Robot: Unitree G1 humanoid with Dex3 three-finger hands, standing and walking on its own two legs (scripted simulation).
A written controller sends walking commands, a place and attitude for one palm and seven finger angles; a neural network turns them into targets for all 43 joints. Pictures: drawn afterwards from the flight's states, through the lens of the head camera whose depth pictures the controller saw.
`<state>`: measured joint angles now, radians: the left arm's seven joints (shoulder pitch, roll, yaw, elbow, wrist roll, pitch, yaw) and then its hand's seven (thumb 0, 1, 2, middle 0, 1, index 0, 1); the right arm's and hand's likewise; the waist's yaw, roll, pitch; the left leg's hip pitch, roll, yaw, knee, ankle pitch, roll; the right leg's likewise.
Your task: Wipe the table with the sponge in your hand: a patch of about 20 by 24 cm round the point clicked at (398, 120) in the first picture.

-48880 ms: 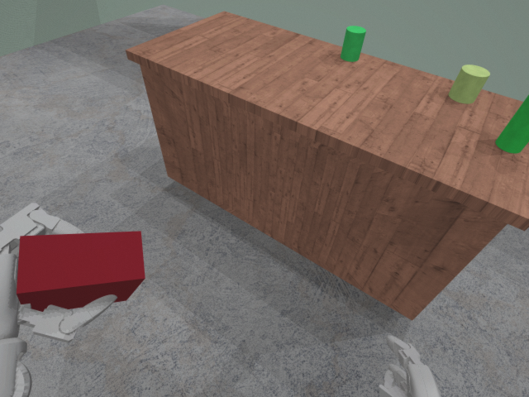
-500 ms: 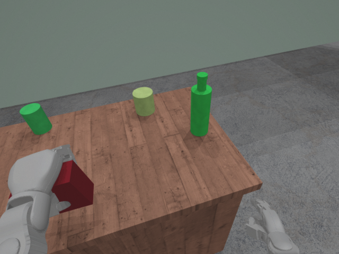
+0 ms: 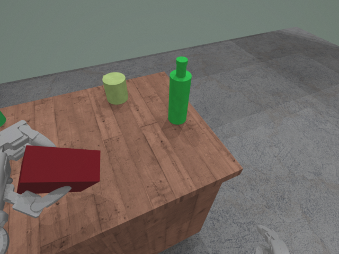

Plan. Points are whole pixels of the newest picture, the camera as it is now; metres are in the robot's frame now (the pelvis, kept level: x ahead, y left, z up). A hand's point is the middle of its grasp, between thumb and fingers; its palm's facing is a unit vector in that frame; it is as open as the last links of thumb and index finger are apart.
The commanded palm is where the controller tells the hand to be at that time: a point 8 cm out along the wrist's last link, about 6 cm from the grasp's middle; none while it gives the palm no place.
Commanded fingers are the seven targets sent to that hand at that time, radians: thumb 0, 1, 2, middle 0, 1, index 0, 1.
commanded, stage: step back with the hand held close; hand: left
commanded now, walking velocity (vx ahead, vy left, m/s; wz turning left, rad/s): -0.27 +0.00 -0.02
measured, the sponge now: (68, 172) +0.23 +0.20 +0.15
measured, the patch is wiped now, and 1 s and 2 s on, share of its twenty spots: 1.00 1.00 1.00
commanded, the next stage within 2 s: stop stepping back and stand still in 0.92 s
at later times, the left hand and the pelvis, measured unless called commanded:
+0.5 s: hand out of the picture +0.16 +0.27 +0.18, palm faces +0.44 -0.82 -0.35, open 9.7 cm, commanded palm +0.12 +0.29 +0.19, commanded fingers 0.00 0.10 1.30 -1.20 -1.60 -1.20 -1.60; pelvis -0.06 +0.01 -0.01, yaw -3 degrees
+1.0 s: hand out of the picture +0.02 +0.26 +0.16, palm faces +0.40 -0.86 -0.33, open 9.7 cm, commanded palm -0.07 +0.30 +0.19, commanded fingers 0.00 0.10 1.30 -1.20 -1.60 -1.20 -1.60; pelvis -0.21 +0.01 -0.02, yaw +3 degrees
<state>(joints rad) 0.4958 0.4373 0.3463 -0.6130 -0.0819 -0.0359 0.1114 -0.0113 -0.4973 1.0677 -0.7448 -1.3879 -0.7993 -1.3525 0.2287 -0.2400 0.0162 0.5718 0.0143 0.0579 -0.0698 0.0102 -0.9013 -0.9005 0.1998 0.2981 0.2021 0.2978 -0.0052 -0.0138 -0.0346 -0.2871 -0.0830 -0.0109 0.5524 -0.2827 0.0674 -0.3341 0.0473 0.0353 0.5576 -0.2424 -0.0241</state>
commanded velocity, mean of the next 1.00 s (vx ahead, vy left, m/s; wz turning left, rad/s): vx -0.35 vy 0.00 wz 0.01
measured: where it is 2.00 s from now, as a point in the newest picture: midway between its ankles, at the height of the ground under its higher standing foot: outside the picture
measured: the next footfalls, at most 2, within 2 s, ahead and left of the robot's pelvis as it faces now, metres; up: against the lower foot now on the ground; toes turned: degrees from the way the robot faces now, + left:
right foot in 0.50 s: -0.08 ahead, -0.14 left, +0.00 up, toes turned -1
left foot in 0.98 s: -0.22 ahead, +0.16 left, +0.00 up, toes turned +3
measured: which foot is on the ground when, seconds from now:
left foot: down 0.00-0.74, up 0.76-0.96, down 0.98-1.00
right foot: down 0.00-0.28, up 0.30-0.48, down 0.50-1.00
